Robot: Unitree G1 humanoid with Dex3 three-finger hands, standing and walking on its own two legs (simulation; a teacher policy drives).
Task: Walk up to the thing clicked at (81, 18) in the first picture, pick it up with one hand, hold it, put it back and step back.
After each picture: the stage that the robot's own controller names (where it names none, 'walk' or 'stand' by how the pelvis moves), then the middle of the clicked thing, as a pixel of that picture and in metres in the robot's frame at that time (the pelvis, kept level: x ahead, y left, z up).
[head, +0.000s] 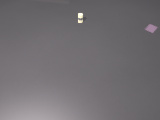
stand; (80, 18) +1.78 +0.07 -0.72
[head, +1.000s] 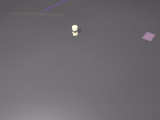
walk; (75, 30) +1.66 +0.23 -0.71
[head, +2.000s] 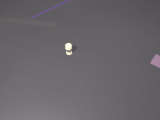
walk; (68, 49) +1.16 +0.25 -0.71
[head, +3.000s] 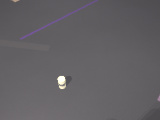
walk; (62, 82) +0.77 +0.24 -0.71
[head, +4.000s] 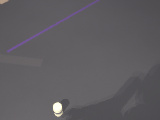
walk; (57, 109) +0.48 +0.18 -0.69
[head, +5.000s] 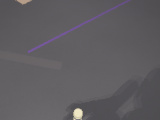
stand; (77, 115) +0.45 +0.03 -0.69
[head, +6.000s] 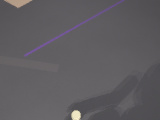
stand; (76, 117) +0.44 +0.06 -0.71
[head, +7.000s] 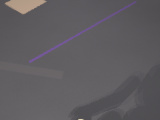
stand; out of the picture +0.41 +0.02 -0.73
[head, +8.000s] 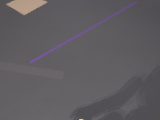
stand; out of the picture +0.41 +0.03 -0.73
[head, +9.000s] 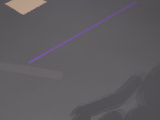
stand; out of the picture +0.40 +0.03 -0.73
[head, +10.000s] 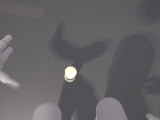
go down; (70, 74) +0.47 +0.01 -0.48
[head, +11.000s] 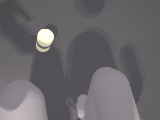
go down; (44, 41) +0.52 +0.05 -0.29
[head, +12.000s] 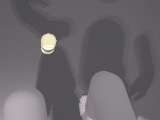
go down; (48, 44) +0.51 +0.03 -0.34
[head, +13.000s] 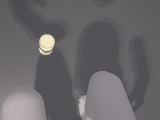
go down; (46, 45) +0.52 +0.04 -0.34
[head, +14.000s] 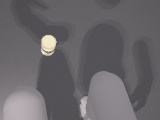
go down; (48, 45) +0.52 +0.04 -0.33
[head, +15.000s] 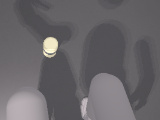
go down; (50, 47) +0.52 +0.03 -0.35
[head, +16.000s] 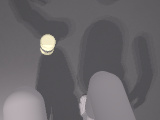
go down; (47, 45) +0.52 +0.04 -0.34
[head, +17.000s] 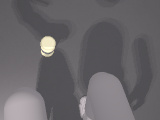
go down; (47, 47) +0.52 +0.03 -0.35
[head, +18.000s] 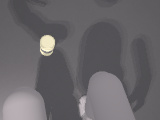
go down; (47, 46) +0.52 +0.03 -0.34
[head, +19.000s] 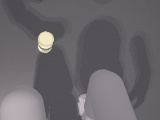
go down; (45, 42) +0.52 +0.04 -0.33
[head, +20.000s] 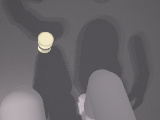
go down; (45, 43) +0.52 +0.04 -0.33
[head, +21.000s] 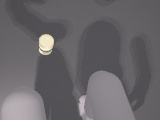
go down; (45, 45) +0.52 +0.04 -0.34
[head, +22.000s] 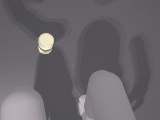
go down; (45, 44) +0.52 +0.04 -0.33
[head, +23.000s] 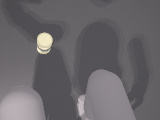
go down; (44, 44) +0.52 +0.04 -0.33
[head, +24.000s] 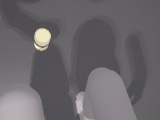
go down; (42, 40) +0.52 +0.04 -0.32
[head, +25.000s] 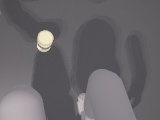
go down; (44, 41) +0.52 +0.04 -0.33
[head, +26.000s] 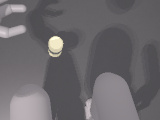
hold; (55, 47) +0.52 +0.03 -0.33
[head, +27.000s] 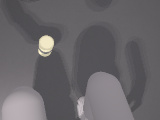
hold; (45, 46) +0.52 +0.04 -0.34
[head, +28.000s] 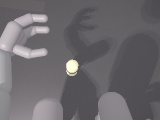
close in; (72, 68) +0.49 +0.01 -0.45
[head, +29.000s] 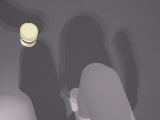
go down; (28, 35) +0.52 +0.06 -0.29
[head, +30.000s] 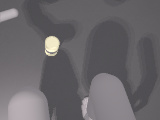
hold; (51, 46) +0.51 +0.03 -0.35
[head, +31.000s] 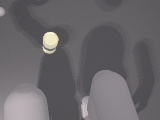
close in; (50, 43) +0.52 +0.03 -0.32
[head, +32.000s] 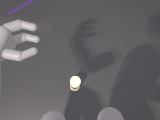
hold; (75, 83) +0.49 +0.01 -0.53
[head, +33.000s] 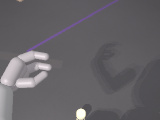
hold; (80, 115) +0.43 +0.01 -0.67
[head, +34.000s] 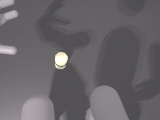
go down; (60, 61) +0.50 +0.01 -0.43
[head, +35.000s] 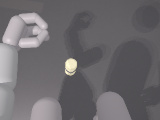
lower; (70, 67) +0.52 +0.01 -0.44
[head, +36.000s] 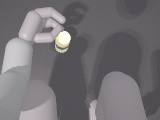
hold; (62, 42) +0.53 +0.02 -0.30
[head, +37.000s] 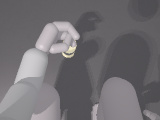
hold; (68, 48) +0.52 +0.00 -0.34
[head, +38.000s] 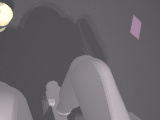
hold; out of the picture +0.53 +0.09 -0.29
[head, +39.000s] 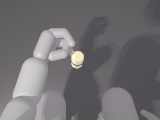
hold; (77, 60) +0.51 +0.00 -0.41
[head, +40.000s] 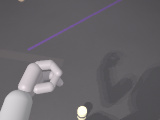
hold; (81, 113) +0.46 +0.00 -0.64
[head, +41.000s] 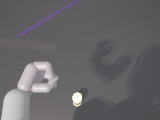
crouch; (77, 99) +0.45 +0.02 -0.63
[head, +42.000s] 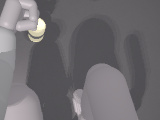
lower; (36, 30) +0.54 +0.04 -0.29
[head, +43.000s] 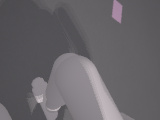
rest; out of the picture +0.54 +0.10 -0.29
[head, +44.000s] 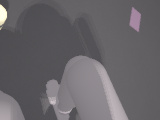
hold; out of the picture +0.54 +0.09 -0.29
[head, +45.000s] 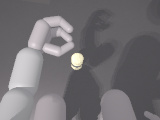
hold; (76, 61) +0.51 +0.00 -0.43
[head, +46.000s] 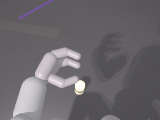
crouch; (79, 87) +0.48 +0.00 -0.57
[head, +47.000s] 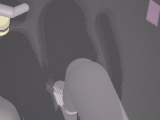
crouch; out of the picture +0.54 +0.07 -0.29
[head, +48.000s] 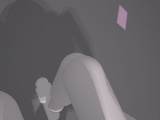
lower; out of the picture +0.54 +0.10 -0.29
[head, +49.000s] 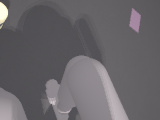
hold; out of the picture +0.55 +0.09 -0.29
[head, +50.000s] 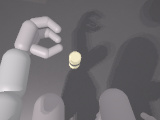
crouch; (74, 60) +0.53 +0.00 -0.42
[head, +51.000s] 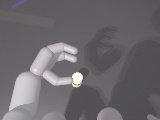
crouch; (77, 80) +0.48 +0.00 -0.53
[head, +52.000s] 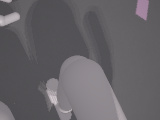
rest; out of the picture +0.55 +0.08 -0.29
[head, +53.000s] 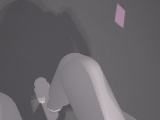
lower; out of the picture +0.55 +0.10 -0.29
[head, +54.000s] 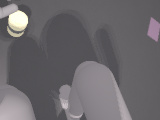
hold; (17, 24) +0.55 +0.08 -0.30
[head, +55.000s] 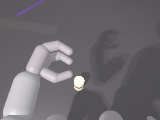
crouch; (78, 83) +0.50 +0.00 -0.55
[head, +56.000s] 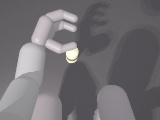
crouch; (71, 54) +0.52 -0.01 -0.41
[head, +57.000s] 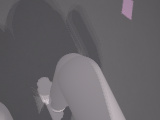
lower; out of the picture +0.55 +0.10 -0.28
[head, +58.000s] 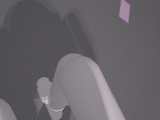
lower; out of the picture +0.56 +0.10 -0.29
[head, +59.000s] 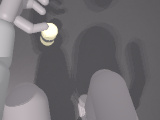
hold; (48, 35) +0.55 +0.04 -0.31
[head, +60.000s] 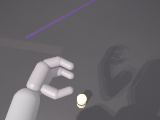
crouch; (81, 101) +0.48 +0.00 -0.62
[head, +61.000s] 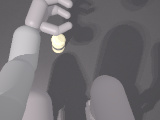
crouch; (58, 43) +0.55 +0.00 -0.36
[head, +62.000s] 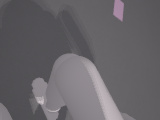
rest; out of the picture +0.56 +0.10 -0.29
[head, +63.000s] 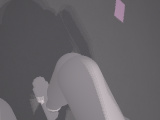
hold; out of the picture +0.56 +0.10 -0.29
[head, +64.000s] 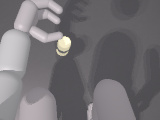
stand; (63, 46) +0.55 +0.01 -0.37
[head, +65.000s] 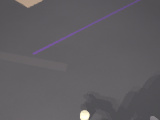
stand; (84, 117) +0.46 -0.02 -0.66
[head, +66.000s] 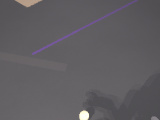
stand; (83, 118) +0.45 -0.02 -0.66
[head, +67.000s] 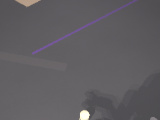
stand; (84, 117) +0.46 -0.02 -0.66
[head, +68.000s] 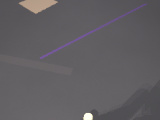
stand; (87, 119) +0.47 -0.01 -0.72
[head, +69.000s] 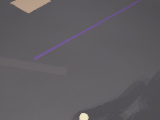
stand; out of the picture +0.46 +0.01 -0.72
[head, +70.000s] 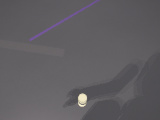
walk; (82, 100) +0.49 +0.01 -0.71
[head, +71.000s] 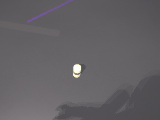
walk; (76, 71) +0.76 +0.03 -0.71
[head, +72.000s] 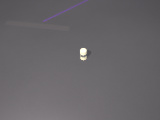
stand; (83, 54) +1.11 +0.09 -0.71
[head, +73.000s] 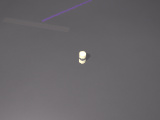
stand; (82, 57) +1.07 +0.02 -0.72
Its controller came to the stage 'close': yes
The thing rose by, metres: 0.00
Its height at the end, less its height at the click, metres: +0.00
